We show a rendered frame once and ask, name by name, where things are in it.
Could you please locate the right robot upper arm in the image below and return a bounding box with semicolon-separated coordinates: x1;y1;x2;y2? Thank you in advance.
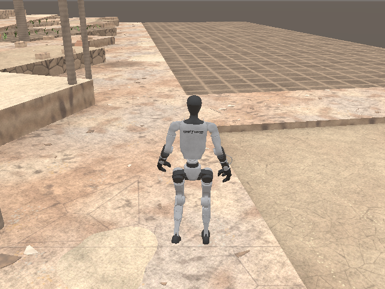
206;122;223;156

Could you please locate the robot right hand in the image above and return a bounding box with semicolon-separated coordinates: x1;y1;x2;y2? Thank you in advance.
218;169;232;182

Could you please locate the robot right forearm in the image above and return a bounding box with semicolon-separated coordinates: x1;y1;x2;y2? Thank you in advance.
217;147;230;171

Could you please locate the robot left forearm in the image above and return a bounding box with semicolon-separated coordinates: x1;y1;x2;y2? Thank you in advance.
158;145;169;164

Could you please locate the robot torso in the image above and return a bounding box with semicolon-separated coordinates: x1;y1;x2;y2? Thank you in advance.
179;118;208;181

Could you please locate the left robot upper arm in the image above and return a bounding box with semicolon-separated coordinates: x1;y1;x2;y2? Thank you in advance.
164;121;181;154

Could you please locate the robot left hand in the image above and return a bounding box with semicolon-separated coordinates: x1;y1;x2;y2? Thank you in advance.
157;161;171;172

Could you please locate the humanoid robot head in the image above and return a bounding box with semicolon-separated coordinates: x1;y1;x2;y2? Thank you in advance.
183;95;204;125

